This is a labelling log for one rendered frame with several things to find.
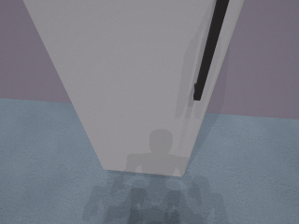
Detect handle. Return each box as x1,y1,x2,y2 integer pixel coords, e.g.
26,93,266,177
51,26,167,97
193,0,230,101

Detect fridge door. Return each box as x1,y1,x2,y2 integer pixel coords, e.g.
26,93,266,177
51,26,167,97
22,0,241,177

